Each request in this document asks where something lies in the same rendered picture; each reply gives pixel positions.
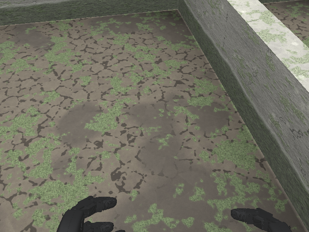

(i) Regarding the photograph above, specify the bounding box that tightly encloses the robot left hand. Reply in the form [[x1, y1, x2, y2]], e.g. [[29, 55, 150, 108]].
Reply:
[[56, 195, 126, 232]]

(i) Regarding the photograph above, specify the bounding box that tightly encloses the robot right hand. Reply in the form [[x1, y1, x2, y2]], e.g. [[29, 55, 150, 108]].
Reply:
[[231, 208, 292, 232]]

